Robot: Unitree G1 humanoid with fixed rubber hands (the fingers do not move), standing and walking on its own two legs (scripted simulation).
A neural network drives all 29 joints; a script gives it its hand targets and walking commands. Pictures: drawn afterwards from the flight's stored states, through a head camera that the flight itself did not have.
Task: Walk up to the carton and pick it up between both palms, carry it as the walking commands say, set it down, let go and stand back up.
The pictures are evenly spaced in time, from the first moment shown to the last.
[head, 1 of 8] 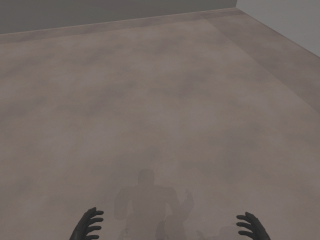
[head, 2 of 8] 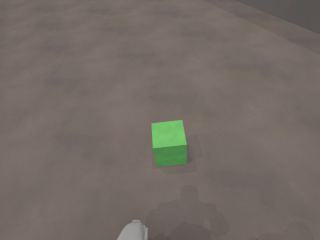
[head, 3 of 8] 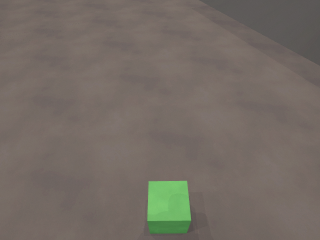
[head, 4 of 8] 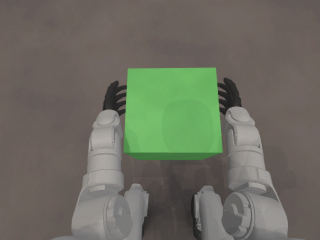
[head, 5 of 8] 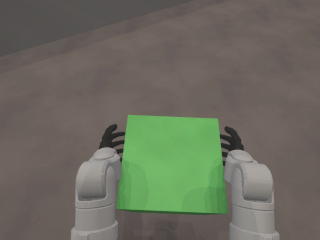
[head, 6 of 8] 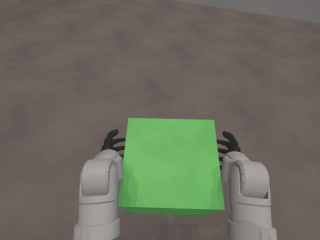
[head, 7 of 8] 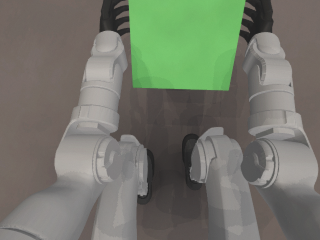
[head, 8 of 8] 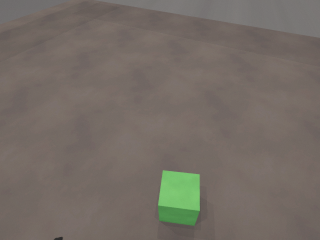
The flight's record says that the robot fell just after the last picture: no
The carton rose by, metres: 0.65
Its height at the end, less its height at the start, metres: +0.00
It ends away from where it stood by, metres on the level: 3.08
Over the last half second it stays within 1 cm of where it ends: yes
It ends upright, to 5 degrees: yes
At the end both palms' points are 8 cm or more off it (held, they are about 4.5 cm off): yes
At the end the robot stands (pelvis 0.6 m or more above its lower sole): yes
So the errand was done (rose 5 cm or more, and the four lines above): yes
